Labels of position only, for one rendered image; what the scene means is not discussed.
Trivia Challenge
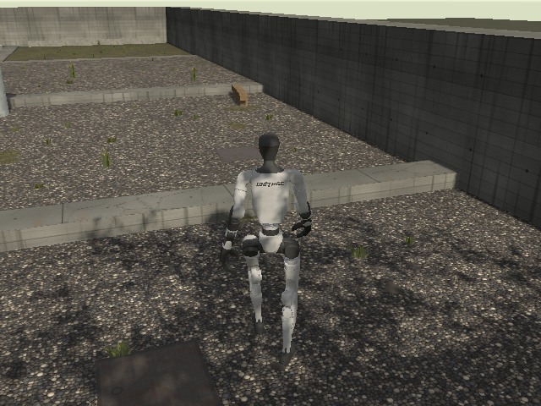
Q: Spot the right robot thigh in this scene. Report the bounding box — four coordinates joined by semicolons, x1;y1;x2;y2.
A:
281;237;300;307

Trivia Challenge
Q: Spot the right robot forearm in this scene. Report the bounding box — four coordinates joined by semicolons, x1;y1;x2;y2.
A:
299;202;312;227

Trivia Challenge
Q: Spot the robot left hand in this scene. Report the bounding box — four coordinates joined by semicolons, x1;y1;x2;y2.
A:
220;247;240;272

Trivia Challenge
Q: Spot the robot left foot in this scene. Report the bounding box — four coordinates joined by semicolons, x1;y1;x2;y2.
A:
252;312;265;334

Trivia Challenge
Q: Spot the robot right hand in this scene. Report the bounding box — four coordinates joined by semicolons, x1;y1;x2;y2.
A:
292;221;311;238

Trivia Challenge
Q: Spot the robot left upper arm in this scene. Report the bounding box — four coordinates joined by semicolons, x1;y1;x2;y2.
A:
232;170;252;219

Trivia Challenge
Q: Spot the robot right upper arm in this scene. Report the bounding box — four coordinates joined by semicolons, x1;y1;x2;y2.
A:
287;169;309;214

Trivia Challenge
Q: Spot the left robot forearm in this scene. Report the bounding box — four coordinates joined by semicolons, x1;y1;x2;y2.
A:
222;206;240;250

